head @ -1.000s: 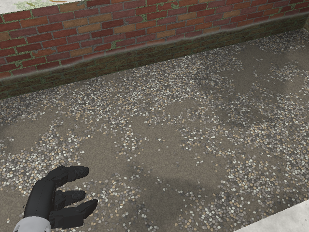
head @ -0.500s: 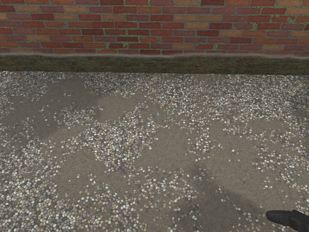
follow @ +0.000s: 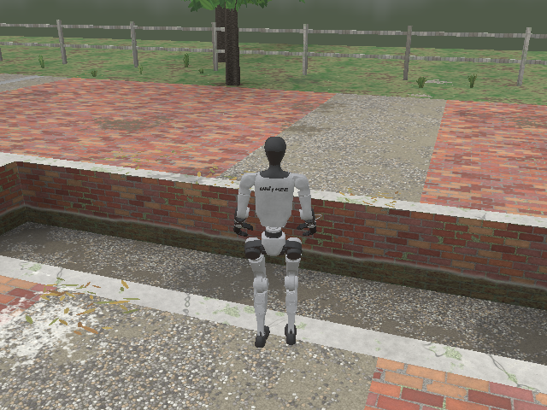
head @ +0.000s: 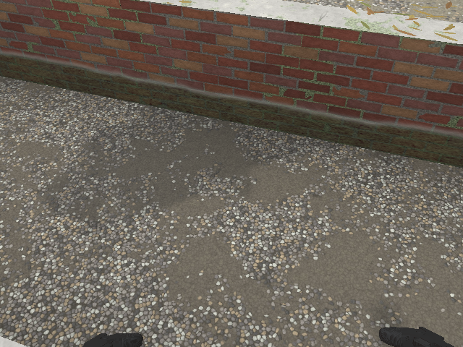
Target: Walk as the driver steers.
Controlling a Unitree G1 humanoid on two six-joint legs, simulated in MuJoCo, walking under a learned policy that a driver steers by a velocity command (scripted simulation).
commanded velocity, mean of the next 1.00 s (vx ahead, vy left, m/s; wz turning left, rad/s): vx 1.00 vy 0.00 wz -0.68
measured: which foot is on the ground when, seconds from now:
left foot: down 0.00-0.98, up 1.00-1.00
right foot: down 0.00-0.72, up 0.74-0.94, down 0.96-1.00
